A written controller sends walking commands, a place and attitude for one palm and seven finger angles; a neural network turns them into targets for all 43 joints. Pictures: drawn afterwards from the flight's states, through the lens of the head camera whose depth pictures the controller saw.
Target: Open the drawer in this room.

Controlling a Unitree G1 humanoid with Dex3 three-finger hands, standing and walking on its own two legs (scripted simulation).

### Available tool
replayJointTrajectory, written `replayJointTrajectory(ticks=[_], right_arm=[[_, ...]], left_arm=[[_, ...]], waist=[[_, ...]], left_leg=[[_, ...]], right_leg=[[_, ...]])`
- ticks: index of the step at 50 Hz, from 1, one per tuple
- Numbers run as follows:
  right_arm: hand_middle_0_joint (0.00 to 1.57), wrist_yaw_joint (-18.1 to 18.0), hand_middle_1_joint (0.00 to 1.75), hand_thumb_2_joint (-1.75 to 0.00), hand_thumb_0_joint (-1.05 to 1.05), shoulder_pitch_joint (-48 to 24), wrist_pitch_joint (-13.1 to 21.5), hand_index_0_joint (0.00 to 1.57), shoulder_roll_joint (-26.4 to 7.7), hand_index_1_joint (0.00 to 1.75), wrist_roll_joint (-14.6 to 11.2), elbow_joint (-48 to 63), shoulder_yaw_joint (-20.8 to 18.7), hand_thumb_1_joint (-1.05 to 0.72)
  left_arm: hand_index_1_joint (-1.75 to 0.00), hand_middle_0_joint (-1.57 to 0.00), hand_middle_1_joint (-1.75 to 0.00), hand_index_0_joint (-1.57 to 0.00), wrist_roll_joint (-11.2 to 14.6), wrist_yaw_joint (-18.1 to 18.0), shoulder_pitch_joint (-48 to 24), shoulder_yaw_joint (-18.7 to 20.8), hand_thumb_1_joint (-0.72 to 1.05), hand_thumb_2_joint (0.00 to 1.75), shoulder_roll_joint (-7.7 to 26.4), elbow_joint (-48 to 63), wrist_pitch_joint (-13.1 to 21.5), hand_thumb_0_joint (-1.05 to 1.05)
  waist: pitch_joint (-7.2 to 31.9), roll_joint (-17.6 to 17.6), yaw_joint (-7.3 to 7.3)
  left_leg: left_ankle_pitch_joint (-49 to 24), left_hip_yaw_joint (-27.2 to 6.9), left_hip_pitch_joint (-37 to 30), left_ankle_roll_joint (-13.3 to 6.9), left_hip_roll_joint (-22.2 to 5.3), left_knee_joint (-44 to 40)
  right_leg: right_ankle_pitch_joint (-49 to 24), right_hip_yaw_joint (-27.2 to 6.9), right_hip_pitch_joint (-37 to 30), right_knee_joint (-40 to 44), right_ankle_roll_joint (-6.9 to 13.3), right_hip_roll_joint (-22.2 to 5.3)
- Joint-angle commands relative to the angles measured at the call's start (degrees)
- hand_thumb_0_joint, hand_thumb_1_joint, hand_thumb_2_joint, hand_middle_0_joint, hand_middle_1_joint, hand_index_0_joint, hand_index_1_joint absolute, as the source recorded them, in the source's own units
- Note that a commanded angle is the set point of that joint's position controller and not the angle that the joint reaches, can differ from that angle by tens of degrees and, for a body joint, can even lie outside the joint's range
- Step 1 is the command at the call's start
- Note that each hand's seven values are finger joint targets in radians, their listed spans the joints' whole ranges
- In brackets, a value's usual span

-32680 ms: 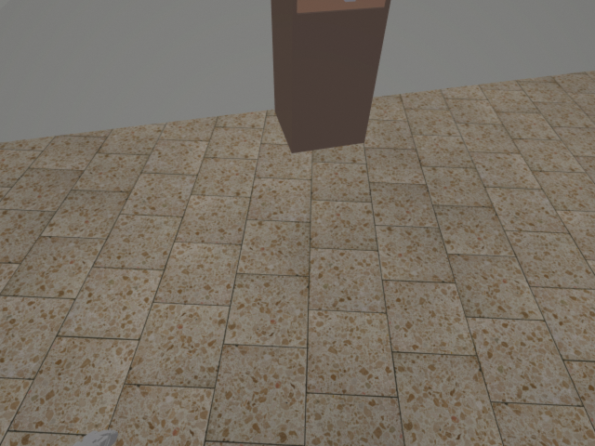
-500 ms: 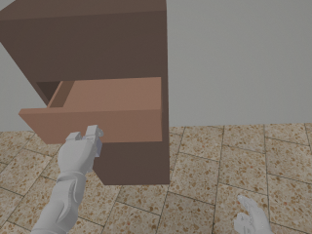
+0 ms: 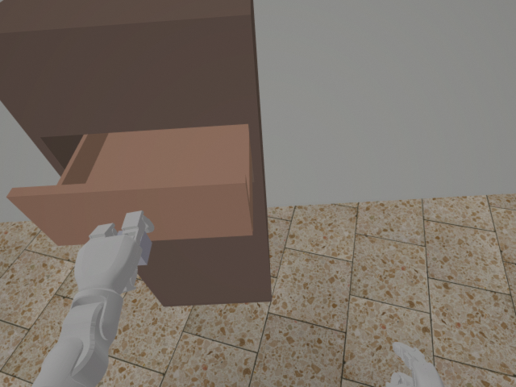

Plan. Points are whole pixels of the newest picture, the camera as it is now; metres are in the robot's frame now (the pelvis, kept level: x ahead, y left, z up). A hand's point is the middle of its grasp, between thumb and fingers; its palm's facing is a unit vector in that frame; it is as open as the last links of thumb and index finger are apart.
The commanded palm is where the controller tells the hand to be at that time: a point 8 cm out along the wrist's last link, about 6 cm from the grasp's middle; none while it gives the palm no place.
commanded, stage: pull the drawer open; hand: left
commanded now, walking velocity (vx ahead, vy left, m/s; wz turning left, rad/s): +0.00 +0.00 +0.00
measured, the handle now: (135, 237) +0.34 +0.24 +0.03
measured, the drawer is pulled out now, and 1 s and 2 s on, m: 0.15 0.30 0.30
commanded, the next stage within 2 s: open the thumb to release the handle in 1.02 s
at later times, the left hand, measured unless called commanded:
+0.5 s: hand (107, 350) +0.17 +0.23 +0.02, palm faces +0.00 -0.13 -0.99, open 8.7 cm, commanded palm +0.11 +0.23 +0.08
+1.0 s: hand (97, 384) +0.13 +0.22 +0.02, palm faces +0.02 -0.11 -0.99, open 8.7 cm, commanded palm +0.09 +0.23 +0.08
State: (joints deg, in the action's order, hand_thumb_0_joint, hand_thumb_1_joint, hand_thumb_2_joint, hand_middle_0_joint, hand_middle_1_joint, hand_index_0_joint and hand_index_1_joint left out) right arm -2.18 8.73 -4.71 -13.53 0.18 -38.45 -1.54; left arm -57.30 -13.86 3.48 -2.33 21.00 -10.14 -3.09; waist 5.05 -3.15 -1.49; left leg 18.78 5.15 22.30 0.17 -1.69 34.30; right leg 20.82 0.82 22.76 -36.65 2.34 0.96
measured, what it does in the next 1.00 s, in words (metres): stands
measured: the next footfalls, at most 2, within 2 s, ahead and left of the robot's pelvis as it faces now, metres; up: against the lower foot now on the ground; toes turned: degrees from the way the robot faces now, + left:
none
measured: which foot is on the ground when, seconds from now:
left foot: down 0.00-1.00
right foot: down 0.00-1.00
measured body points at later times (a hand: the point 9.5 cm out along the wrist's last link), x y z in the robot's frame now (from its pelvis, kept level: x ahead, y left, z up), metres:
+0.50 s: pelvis +0.00 +0.01 -0.01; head +0.02 -0.03 +0.44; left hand +0.16 +0.23 +0.08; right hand +0.24 -0.18 -0.10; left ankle -0.02 +0.12 -0.73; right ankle -0.03 -0.09 -0.73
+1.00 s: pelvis -0.01 +0.00 -0.02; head +0.00 -0.03 +0.43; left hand +0.12 +0.23 +0.08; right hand +0.19 -0.22 -0.12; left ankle -0.02 +0.12 -0.73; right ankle -0.03 -0.09 -0.73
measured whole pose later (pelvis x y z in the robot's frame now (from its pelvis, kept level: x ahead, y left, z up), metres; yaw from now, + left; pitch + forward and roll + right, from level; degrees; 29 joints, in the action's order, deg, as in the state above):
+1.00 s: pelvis -0.01 +0.00 -0.02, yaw +0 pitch +6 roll +1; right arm 2.0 8.1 -4.4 -13.8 2.8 -33.6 -1.4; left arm -57.8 -24.1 40.3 -3.8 22.0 17.9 0.4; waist 5.1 -3.9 -4.6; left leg 23.1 5.0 27.1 0.0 -2.2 44.3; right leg 24.7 0.6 27.2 -45.8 2.3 1.1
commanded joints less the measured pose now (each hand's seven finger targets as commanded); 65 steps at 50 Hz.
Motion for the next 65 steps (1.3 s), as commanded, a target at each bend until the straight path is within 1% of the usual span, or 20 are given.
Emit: replayJointTrajectory(ticks=[1,5,9,13,16,20,25,27,31,36,38,41,43,46,51,55,56,57,58,65], right_arm=[[0.2,1.1,0.3,-0.9,0.0,-9.9,3.6,0.2,-6.0,0.3,0.3,12.0,-2.0,-0.9],[0.2,2.0,0.3,-0.9,0.0,-9.8,4.0,0.2,-5.9,0.3,0.6,12.6,-2.3,-0.9],[0.2,2.5,0.3,-0.9,0.0,-9.9,3.9,0.2,-5.9,0.3,1.0,12.6,-2.3,-0.9],[0.2,2.7,0.3,-0.9,0.0,-9.9,3.7,0.2,-5.4,0.3,1.2,12.7,-2.0,-0.9],[0.2,2.5,0.3,-0.9,0.0,-10.2,3.6,0.2,-5.1,0.3,1.4,12.9,-1.7,-0.9],[0.2,3.1,0.3,-0.9,0.0,-10.8,3.5,0.2,-4.4,0.3,1.3,13.5,-0.8,-0.9],[0.2,3.8,0.3,-0.9,0.0,-10.9,3.7,0.2,-4.3,0.3,1.4,14.8,0.2,-0.9],[0.2,4.2,0.3,-0.9,0.0,-11.2,3.7,0.2,-4.6,0.3,1.4,15.4,0.7,-0.9],[0.2,5.1,0.3,-0.9,0.0,-10.9,3.6,0.2,-5.3,0.3,1.9,16.3,0.6,-0.9],[0.2,5.5,0.3,-0.9,0.0,-9.7,3.3,0.2,-5.4,0.3,2.9,16.2,-0.2,-0.9],[0.2,5.6,0.3,-0.9,0.0,-9.2,3.3,0.2,-4.9,0.3,3.2,15.9,-0.6,-0.9],[0.2,5.1,0.3,-0.9,0.0,-9.4,3.4,0.2,-5.1,0.3,2.9,16.2,-0.8,-0.9],[0.2,5.2,0.3,-0.9,0.0,-9.5,3.3,0.2,-4.8,0.3,3.0,15.8,-1.1,-0.9],[0.2,4.2,0.3,-0.9,0.0,-9.9,3.3,0.2,-4.9,0.3,2.6,15.6,-1.1,-0.9],[0.2,3.2,0.3,-0.9,0.0,-10.0,3.8,0.2,-4.7,0.3,2.5,15.0,-0.9,-0.9],[0.2,3.0,0.3,-0.9,0.0,-10.1,4.1,0.2,-4.5,0.3,2.4,14.9,-0.8,-0.9],[0.2,2.3,0.3,-0.9,0.0,-10.2,3.7,0.2,-4.7,0.3,2.3,13.4,-0.6,-0.9],[0.2,1.9,0.3,-0.9,0.0,-10.6,4.0,0.2,-4.3,0.3,2.6,13.5,-0.8,-0.9],[0.2,1.7,0.3,-0.9,0.0,-10.3,4.4,0.2,-4.1,0.3,2.5,13.2,-0.8,-0.9],[0.2,0.6,0.3,-0.9,0.0,-11.4,4.9,0.2,-3.7,0.3,1.9,11.9,-0.5,-0.9]], left_arm=[[-1.35,-0.4,-1.35,-0.4,1.2,-4.1,10.4,7.5,0.9,0.9,10.8,21.6,1.4,0.0],[-1.35,-0.4,-1.35,-0.4,0.9,-6.4,19.1,7.6,0.9,0.9,9.7,28.4,0.5,0.0],[-1.35,-0.4,-1.35,-0.4,-0.3,-8.6,20.6,6.6,0.9,0.9,8.4,32.2,-0.2,0.0],[-1.35,-0.4,-1.35,-0.4,-0.8,-9.6,23.7,5.9,0.9,0.9,7.6,33.0,-0.4,0.0],[-1.35,-0.4,-1.35,-0.4,-1.0,-9.9,25.3,7.8,0.9,0.9,9.3,34.4,-0.1,0.0],[-1.35,-0.4,-1.35,-0.4,-0.6,-9.2,30.3,5.8,0.9,0.9,7.4,35.5,0.0,0.0],[-1.35,-0.4,-1.35,-0.4,0.3,-8.8,38.6,7.1,0.9,0.9,8.5,37.8,1.0,0.0],[-1.35,-0.4,-1.35,-0.4,0.7,-9.2,41.8,7.1,0.9,0.9,8.7,40.0,1.5,0.0],[-1.35,-0.4,-1.35,-0.4,0.6,-10.9,47.3,8.8,0.9,0.9,9.8,42.3,2.5,0.0],[-1.35,-0.4,-1.35,-0.4,-1.2,-13.7,44.0,9.9,0.9,0.9,10.4,42.7,3.4,0.0],[-1.35,-0.4,-1.35,-0.4,-1.9,-14.2,42.2,8.1,0.9,0.9,8.4,41.4,3.5,0.0],[-1.35,-0.4,-1.35,-0.4,-1.4,-14.9,43.5,10.5,0.9,0.9,10.5,41.1,3.6,0.0],[-1.35,-0.4,-1.35,-0.4,-1.3,-14.6,40.8,7.8,0.9,0.9,8.1,41.2,2.9,0.0],[-1.35,-0.4,-1.35,-0.4,-0.9,-14.4,38.3,9.8,0.9,0.9,10.0,39.4,2.2,0.0],[-1.35,-0.4,-1.35,-0.4,-0.1,-13.2,36.6,9.8,0.9,0.9,10.1,37.6,2.0,0.0],[-1.35,-0.4,-1.35,-0.4,-0.1,-12.2,34.8,7.5,0.9,0.9,8.8,38.3,2.2,0.0],[-1.35,-0.4,-1.35,-0.4,-0.7,-12.3,25.1,10.2,0.9,0.9,11.9,36.4,2.0,0.0],[-1.34,-0.4,-1.34,-0.4,-1.2,-12.3,23.8,9.7,0.83,0.87,10.7,36.2,2.3,0.0],[-1.34,-0.39,-1.34,-0.39,-1.2,-12.1,24.3,8.5,0.76,0.84,9.5,34.7,2.4,0.0],[-1.28,-0.35,-1.28,-0.35,-0.9,-10.0,19.0,6.0,0.27,0.63,8.5,31.4,2.0,0.0]], waist=[[13.9,3.3,-5.53],[13.0,1.5,-5.26],[11.2,0.2,-4.31],[9.8,2.3,-3.97],[10.6,2.2,-4.71],[8.7,2.7,-4.94],[7.5,3.4,-5.9],[8.0,1.3,-6.26],[7.8,1.0,-6.38],[7.3,0.9,-5.22],[6.7,1.1,-4.84],[9.1,0.8,-5.58],[7.4,1.4,-4.66],[6.4,3.0,-4.39],[5.7,4.6,-4.54],[5.1,2.5,-4.71],[3.6,4.5,-2.63],[3.0,3.1,-3.54],[3.0,2.2,-3.43],[3.4,4.1,-3.89]], left_leg=[[-22.7,-2.1,-4.2,-1.5,3.4,-1.2],[-23.0,-2.1,-5.3,-1.6,2.9,-0.2],[-22.3,-2.8,-6.2,-1.5,2.4,0.9],[-20.8,-3.2,-6.2,-1.5,2.2,2.1],[-20.5,-3.4,-6.8,-1.4,2.6,2.5],[-21.6,-3.6,-6.7,-1.4,2.4,2.9],[-22.1,-3.4,-6.2,-1.2,2.2,3.2],[-22.8,-3.3,-6.7,-1.0,2.1,3.6],[-24.9,-3.8,-6.3,-0.7,1.4,4.7],[-20.9,-4.7,-6.2,-0.6,1.8,6.4],[-17.3,-4.9,-5.9,-0.6,2.1,6.7],[-16.8,-4.9,-5.1,-0.5,2.2,7.0],[-15.3,-5.1,-4.4,-0.7,2.2,6.9],[-11.4,-5.0,-3.3,-1.0,2.6,6.5],[-9.3,-4.7,-3.0,-1.2,3.1,5.7],[-8.2,-4.4,-3.8,-1.5,3.0,4.7],[-6.2,-4.9,-3.6,-1.4,3.2,4.8],[-4.6,-4.7,-4.2,-1.5,3.3,4.2],[-4.1,-4.4,-4.8,-1.7,3.4,4.2],[-5.0,-4.4,-6.2,-1.9,3.4,1.8]], right_leg=[[-33.7,-2.4,-11.4,2.2,-0.3,-0.6],[-30.4,-2.0,-8.3,1.7,-0.1,-0.1],[-25.9,-1.7,-4.3,1.0,0.1,0.3],[-23.7,-1.3,-2.1,0.5,-0.1,0.4],[-24.6,-2.7,-2.7,0.6,0.2,0.6],[-24.8,-2.2,-2.1,0.3,-0.2,0.5],[-27.4,-3.4,-3.2,0.8,-0.4,0.4],[-28.5,-4.7,-3.1,0.8,-0.2,0.1],[-29.3,-5.4,-2.2,0.5,-0.1,0.2],[-22.4,-6.5,3.1,0.0,0.6,0.5],[-17.2,-5.9,5.7,-0.4,0.7,0.4],[-17.5,-6.4,4.4,-0.8,1.0,0.4],[-15.9,-5.5,5.8,-1.1,0.8,0.2],[-13.5,-5.7,5.3,0.2,0.8,0.2],[-13.1,-6.2,3.7,1.8,0.6,-0.3],[-10.6,-5.1,3.5,2.6,0.4,-0.5],[-7.5,-5.8,5.5,3.7,0.3,-0.4],[-4.7,-5.8,5.8,4.6,0.3,-0.5],[-3.6,-5.5,5.9,5.1,0.3,-0.5],[-5.4,-4.2,2.4,6.8,-0.2,-0.6]])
